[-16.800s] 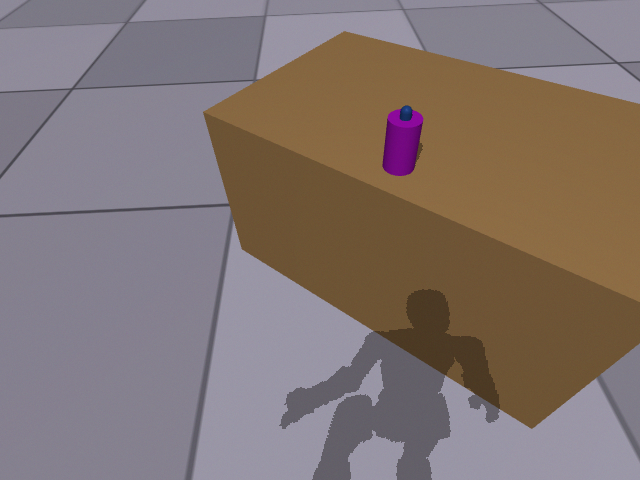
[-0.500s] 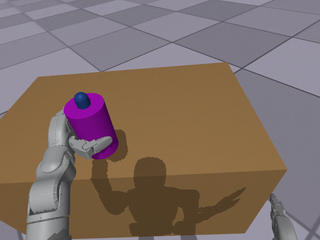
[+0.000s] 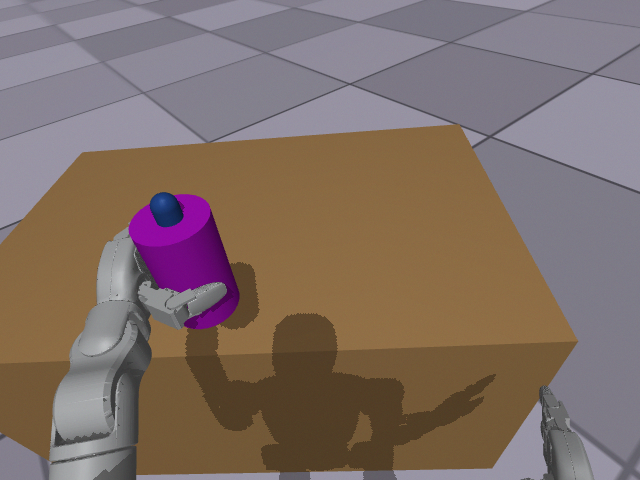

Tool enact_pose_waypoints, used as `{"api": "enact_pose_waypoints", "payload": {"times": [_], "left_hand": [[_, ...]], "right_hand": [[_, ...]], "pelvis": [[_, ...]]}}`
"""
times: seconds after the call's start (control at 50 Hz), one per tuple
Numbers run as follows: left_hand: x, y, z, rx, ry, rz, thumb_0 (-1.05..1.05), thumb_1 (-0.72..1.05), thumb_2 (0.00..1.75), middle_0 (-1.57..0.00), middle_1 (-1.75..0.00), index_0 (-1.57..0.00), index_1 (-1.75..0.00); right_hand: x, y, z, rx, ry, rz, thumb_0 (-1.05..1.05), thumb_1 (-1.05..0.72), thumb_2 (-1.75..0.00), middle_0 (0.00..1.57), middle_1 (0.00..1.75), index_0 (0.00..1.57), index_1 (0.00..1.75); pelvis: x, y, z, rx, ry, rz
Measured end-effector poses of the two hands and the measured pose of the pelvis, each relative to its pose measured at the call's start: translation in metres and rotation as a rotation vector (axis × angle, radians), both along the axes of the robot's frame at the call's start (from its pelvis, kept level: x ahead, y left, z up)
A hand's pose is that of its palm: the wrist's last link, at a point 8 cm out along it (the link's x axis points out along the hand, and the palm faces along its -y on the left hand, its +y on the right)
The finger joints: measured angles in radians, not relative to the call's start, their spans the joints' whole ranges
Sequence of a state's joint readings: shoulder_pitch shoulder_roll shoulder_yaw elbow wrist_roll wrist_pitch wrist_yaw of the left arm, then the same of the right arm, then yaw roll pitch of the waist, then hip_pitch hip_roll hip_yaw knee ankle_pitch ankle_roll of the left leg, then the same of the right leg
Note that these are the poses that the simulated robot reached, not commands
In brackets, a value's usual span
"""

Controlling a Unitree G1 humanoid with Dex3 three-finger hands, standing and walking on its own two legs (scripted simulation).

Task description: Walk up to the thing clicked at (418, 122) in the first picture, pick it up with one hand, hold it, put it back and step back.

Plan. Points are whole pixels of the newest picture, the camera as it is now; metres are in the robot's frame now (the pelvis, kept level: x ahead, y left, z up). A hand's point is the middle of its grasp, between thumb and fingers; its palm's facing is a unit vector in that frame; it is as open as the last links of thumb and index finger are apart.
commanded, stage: hold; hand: left
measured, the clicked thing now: (186, 255) +0.32 +0.16 +0.19
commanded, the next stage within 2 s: crouch in 1.58 s
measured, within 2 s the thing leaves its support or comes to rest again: neither
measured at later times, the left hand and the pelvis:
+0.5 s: hand (186, 268) +0.32 +0.17 +0.17, palm faces +0.14 -0.99 -0.02, open 11.2 cm; pelvis +0.00 +0.00 +0.00, yaw +0 degrees
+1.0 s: hand (184, 267) +0.32 +0.17 +0.17, palm faces +0.14 -0.99 -0.02, open 11.2 cm; pelvis +0.00 +0.00 +0.00, yaw +0 degrees
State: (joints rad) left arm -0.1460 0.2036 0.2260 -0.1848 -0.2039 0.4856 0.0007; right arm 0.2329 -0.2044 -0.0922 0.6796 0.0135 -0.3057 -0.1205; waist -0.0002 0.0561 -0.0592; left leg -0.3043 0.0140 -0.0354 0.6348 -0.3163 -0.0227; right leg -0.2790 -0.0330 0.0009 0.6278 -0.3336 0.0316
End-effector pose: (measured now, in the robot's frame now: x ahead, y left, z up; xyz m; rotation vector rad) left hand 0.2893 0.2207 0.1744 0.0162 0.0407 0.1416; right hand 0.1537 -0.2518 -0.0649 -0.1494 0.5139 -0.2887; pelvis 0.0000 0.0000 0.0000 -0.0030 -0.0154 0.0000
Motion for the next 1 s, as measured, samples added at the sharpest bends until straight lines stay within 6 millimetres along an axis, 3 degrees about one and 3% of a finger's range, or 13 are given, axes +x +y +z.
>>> {"api": "enact_pose_waypoints", "payload": {"times": [1.0], "left_hand": [[0.0,0.0014,-0.0019,0.007,-0.01,0.003,-0.02,-0.6,1.08,-0.65,-1.09,-0.68,-1.11]], "right_hand": [[-0.0012,0.0002,-0.0001,0.001,0.007,-0.014,-0.01,0.51,-0.07,0.05,0.05,0.05,0.05]], "pelvis": [[0.0025,0.0007,0.0017,-0.002,0.0,-0.004]]}}
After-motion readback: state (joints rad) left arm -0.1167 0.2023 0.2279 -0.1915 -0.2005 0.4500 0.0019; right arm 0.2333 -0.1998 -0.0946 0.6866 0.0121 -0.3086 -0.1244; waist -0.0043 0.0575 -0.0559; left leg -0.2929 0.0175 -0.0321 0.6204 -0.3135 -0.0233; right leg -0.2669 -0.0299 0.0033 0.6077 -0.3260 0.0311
